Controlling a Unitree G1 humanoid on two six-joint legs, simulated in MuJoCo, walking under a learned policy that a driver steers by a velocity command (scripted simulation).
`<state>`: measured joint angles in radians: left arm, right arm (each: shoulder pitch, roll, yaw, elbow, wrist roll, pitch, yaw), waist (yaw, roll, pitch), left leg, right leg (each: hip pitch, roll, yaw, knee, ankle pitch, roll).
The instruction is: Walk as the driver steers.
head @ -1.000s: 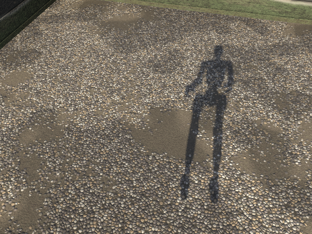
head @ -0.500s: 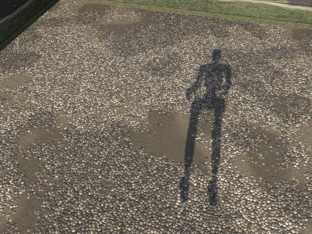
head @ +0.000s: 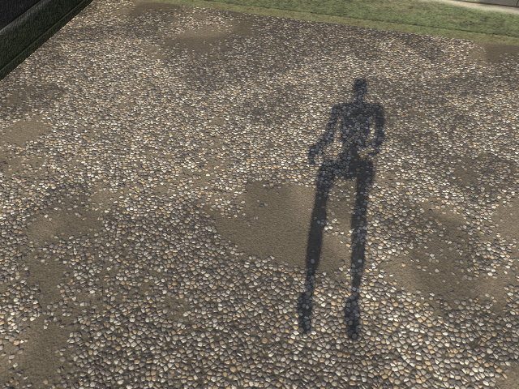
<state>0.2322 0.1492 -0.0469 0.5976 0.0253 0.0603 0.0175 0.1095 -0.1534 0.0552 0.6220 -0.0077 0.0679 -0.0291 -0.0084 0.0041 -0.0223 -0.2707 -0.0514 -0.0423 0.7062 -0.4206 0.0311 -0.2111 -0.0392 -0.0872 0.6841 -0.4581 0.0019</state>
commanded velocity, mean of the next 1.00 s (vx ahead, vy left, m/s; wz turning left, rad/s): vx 0.50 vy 0.00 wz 0.00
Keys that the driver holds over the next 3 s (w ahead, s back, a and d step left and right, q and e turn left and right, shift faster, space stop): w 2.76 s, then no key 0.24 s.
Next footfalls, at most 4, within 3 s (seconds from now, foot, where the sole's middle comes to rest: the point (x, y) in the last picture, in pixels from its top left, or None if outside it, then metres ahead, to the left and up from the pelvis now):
none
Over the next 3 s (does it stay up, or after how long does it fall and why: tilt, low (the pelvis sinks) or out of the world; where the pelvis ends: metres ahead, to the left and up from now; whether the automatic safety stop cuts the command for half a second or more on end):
stays up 0.00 0.00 0.01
